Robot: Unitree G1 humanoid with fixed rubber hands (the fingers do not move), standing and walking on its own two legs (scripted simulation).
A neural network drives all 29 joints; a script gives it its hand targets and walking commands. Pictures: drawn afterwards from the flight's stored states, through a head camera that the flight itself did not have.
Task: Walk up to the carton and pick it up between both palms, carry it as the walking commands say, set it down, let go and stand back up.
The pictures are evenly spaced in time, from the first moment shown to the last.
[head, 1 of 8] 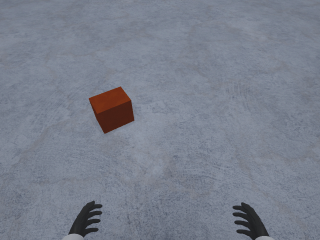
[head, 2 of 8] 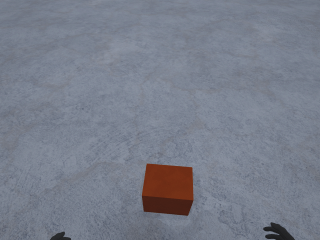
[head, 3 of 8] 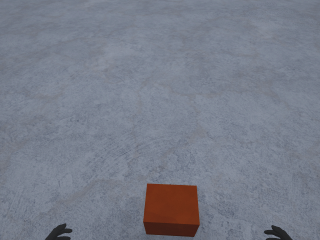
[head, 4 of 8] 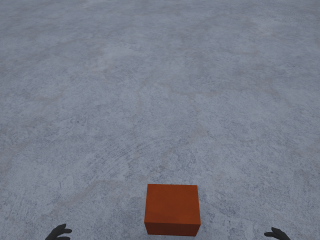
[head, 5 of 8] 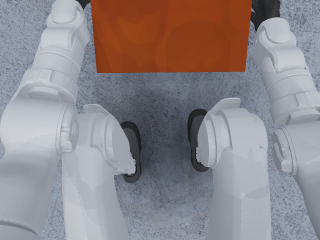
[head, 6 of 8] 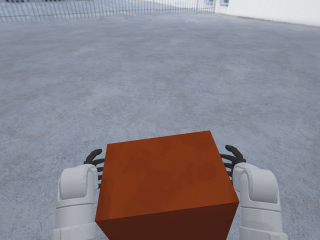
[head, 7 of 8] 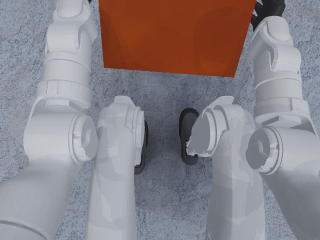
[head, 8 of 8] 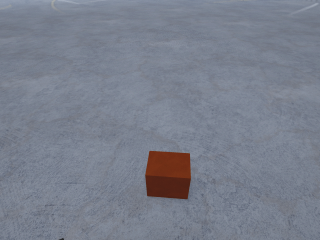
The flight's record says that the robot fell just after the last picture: no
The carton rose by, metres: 0.67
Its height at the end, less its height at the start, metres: +0.00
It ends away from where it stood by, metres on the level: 0.15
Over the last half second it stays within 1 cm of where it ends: yes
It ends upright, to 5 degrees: yes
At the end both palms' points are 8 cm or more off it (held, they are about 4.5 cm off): yes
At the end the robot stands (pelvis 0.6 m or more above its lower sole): yes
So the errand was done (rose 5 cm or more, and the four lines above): yes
